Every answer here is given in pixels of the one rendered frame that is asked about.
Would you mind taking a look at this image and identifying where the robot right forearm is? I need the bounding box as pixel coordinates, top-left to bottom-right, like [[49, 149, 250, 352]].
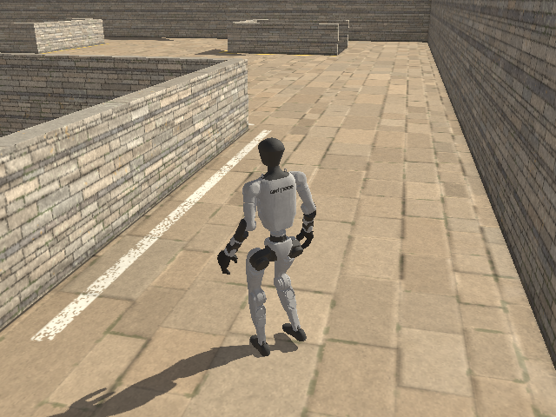
[[302, 211, 316, 233]]

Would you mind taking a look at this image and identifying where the left robot hand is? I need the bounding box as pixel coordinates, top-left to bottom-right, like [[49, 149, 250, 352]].
[[217, 250, 238, 275]]

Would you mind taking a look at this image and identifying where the robot right upper arm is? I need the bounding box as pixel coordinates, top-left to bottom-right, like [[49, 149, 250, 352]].
[[289, 171, 316, 215]]

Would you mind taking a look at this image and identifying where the robot right shin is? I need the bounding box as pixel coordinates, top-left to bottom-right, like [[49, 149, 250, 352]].
[[276, 274, 301, 332]]

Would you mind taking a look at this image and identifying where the robot left upper arm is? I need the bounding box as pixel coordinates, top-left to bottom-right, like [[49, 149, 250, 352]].
[[242, 179, 261, 231]]

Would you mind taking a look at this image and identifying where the robot left foot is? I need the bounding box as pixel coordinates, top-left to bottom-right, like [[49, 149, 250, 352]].
[[250, 334, 270, 356]]

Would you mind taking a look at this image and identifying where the robot left forearm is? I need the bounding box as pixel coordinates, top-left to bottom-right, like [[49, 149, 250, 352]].
[[224, 219, 248, 257]]

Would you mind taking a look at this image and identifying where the right robot hand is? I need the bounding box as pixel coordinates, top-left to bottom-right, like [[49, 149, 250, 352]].
[[296, 228, 314, 249]]

